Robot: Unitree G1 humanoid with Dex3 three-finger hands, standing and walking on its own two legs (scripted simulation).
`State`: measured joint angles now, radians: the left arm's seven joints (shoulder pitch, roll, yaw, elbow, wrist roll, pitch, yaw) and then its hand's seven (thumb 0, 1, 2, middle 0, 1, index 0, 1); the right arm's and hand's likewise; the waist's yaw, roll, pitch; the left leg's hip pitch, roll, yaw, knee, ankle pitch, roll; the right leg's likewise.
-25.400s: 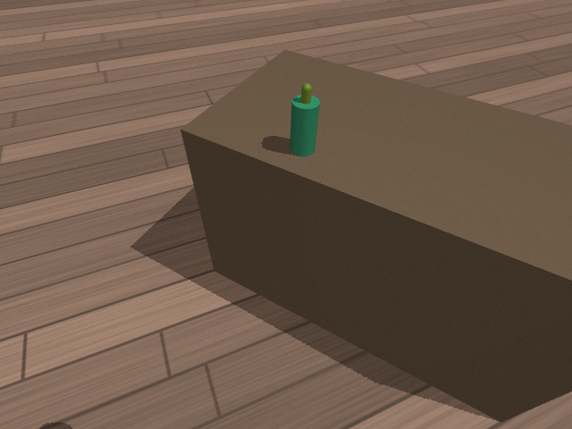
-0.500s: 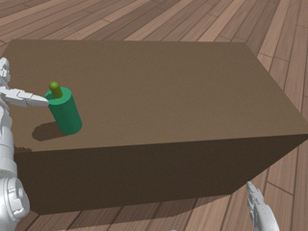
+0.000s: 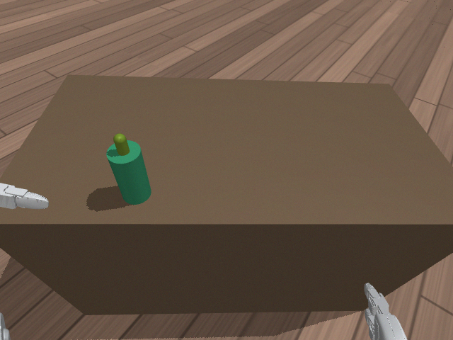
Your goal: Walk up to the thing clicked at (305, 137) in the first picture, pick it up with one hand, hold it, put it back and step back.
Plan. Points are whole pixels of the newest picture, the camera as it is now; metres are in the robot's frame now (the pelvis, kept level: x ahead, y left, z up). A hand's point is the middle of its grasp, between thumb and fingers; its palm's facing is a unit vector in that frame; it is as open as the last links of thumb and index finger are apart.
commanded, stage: sink last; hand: left
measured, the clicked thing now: (128, 167) +0.45 +0.20 +0.04
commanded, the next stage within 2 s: home in 0.80 s
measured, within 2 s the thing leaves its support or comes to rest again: neither
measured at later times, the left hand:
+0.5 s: hand (40, 312) +0.16 +0.22 +0.12, palm faces +0.31 -0.87 -0.38, open 17.4 cm
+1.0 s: hand (25, 337) +0.14 +0.25 +0.08, palm faces +0.37 -0.84 -0.39, open 17.4 cm
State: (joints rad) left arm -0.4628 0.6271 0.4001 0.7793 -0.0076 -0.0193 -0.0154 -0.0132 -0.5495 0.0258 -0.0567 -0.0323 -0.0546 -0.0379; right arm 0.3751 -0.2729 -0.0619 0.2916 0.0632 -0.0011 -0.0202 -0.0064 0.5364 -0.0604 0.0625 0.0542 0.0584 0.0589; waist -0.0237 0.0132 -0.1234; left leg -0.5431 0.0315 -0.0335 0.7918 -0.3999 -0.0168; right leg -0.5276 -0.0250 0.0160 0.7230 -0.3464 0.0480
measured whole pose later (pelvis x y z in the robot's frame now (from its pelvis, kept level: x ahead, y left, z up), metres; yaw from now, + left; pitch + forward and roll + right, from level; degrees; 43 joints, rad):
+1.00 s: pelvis -0.03 -0.03 -0.01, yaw +1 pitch +2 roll +1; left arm 0.54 0.30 0.33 -0.19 -0.09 -0.19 0.03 -0.01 -0.54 0.05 -0.06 -0.06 -0.06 -0.06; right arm 0.45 -0.24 -0.16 0.20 0.06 -0.07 -0.06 -0.01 0.47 -0.10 0.08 0.08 0.07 0.08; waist 0.03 0.02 -0.05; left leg -0.47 0.01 -0.04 0.81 -0.38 -0.04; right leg -0.49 -0.05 0.01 0.83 -0.38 0.03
